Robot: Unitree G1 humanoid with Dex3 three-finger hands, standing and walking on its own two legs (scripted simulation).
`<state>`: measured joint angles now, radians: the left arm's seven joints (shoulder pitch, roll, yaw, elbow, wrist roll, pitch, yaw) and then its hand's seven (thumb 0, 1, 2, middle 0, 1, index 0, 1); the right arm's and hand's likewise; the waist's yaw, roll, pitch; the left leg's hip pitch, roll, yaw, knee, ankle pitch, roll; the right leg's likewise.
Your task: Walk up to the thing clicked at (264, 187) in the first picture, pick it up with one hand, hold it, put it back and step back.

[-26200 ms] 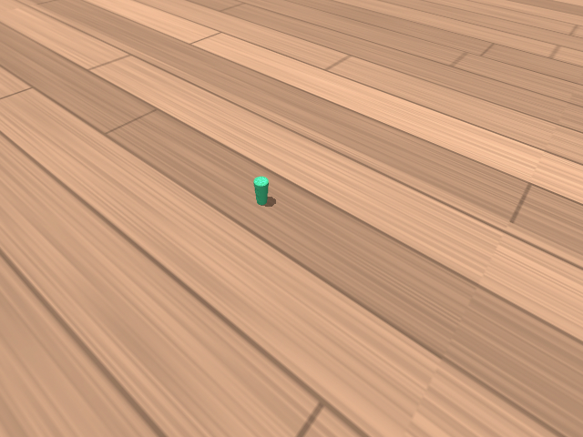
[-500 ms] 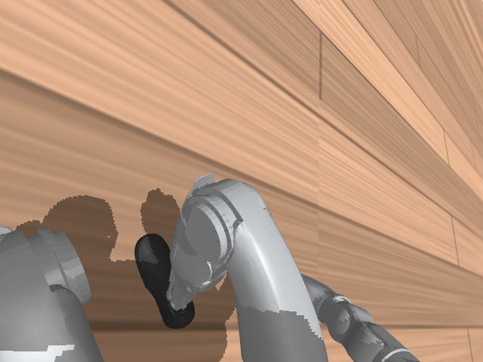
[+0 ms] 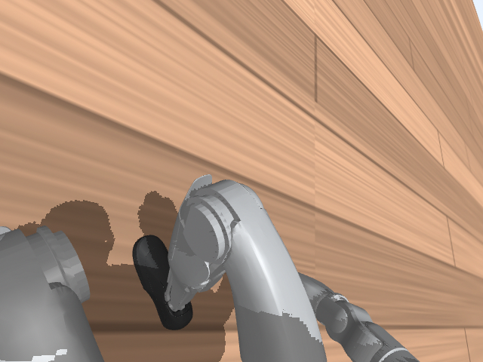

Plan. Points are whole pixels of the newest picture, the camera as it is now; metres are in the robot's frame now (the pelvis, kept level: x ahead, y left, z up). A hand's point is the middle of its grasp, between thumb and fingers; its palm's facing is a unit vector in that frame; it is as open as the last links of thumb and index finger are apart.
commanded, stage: withdraw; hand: left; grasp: from the side
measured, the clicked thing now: out of the picture +0.46 +0.30 -0.23
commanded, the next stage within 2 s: rise in 0.24 s
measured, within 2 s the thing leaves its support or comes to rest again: neither
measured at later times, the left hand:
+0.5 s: hand out of the picture +0.40 +0.36 -0.11, palm faces +0.23 -0.96 -0.16, open 17.6 cm
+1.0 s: hand out of the picture +0.28 +0.34 +0.07, palm faces +0.27 -0.85 -0.46, open 17.0 cm
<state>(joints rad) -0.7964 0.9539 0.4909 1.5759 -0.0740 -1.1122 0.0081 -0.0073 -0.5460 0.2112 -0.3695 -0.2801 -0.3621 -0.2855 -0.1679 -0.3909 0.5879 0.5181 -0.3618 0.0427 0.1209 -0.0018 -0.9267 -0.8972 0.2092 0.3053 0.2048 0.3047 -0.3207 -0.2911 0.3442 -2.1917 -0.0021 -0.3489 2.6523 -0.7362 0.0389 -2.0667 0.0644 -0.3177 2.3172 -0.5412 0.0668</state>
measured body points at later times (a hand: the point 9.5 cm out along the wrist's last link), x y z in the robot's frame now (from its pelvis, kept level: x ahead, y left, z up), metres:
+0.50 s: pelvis +0.00 +0.00 +0.03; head +0.19 +0.18 +0.39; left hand +0.38 +0.41 -0.10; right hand +0.19 -0.24 -0.03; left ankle +0.08 +0.11 -0.26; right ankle +0.16 -0.11 -0.26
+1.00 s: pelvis +0.03 -0.02 +0.17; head +0.21 +0.06 +0.57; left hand +0.27 +0.38 +0.10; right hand +0.24 -0.22 +0.04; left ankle +0.08 +0.11 -0.26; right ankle +0.16 -0.11 -0.26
